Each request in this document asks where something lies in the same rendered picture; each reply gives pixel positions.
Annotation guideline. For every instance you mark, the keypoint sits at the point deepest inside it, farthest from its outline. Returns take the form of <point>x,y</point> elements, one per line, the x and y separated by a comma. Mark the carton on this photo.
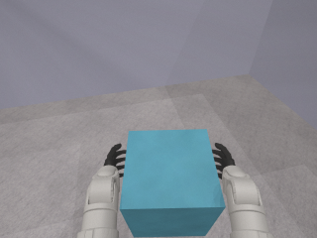
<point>170,184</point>

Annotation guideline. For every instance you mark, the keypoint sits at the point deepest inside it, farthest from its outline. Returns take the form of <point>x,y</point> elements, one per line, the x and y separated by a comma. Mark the robot right hand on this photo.
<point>225,160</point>

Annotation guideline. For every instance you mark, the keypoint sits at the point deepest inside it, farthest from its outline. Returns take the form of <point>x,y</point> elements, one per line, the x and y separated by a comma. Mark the robot right forearm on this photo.
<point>245,204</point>

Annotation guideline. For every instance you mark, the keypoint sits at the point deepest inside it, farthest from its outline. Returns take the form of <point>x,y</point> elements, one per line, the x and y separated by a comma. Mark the robot left hand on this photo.
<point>111,158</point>

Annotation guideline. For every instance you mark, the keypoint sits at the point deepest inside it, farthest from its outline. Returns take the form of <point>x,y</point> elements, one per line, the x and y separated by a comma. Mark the robot left forearm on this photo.
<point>101,205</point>

